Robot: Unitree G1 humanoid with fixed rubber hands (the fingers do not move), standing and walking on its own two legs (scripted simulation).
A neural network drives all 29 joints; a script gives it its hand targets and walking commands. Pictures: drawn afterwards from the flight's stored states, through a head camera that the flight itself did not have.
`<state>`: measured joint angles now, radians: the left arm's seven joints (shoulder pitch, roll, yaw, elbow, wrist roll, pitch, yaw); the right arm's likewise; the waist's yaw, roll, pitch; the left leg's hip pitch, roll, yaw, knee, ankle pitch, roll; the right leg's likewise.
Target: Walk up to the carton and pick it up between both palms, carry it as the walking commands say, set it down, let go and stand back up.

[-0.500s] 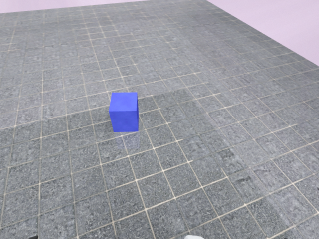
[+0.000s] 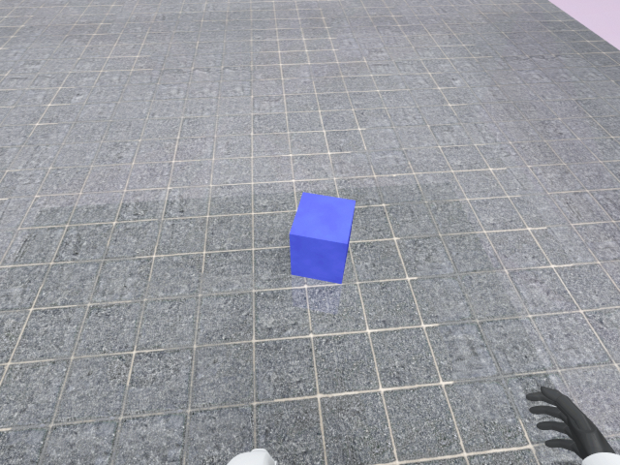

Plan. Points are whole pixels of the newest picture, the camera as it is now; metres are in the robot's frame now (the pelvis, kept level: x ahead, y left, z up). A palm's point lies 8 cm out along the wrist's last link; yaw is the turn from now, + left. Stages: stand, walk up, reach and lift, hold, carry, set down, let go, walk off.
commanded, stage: walk up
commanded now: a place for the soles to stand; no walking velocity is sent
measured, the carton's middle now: (322, 238) +0.96 +0.00 -0.62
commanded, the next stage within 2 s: none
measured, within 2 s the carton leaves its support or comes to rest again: neither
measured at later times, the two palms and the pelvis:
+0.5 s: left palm (89, 365) +0.24 +0.33 -0.04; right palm (568, 376) +0.27 -0.35 -0.07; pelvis +0.18 -0.02 +0.01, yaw +2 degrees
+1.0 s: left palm (158, 261) +0.44 +0.30 -0.07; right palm (551, 312) +0.38 -0.37 -0.08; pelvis +0.32 -0.03 +0.00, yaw +1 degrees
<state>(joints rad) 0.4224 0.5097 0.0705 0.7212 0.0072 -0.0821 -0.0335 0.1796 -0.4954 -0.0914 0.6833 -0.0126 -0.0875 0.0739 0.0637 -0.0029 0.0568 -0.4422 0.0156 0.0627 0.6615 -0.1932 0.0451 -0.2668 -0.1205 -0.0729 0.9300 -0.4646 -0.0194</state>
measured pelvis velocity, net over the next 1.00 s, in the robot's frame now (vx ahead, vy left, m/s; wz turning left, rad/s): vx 0.32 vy -0.03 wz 0.01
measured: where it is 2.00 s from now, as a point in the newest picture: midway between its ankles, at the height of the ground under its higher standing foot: (310, 392)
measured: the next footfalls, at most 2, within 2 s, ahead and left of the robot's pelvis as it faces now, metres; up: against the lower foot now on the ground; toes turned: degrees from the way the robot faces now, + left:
right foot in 0.30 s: +0.25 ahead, -0.15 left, +0.00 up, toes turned -4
left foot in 0.60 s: +0.34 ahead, +0.12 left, +0.00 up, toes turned +6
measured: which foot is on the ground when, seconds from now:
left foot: down 0.00-0.30, up 0.32-0.58, down 0.60-0.94, up 0.96-1.00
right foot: up 0.00-0.28, down 0.30-0.60, up 0.62-0.92, down 0.94-1.00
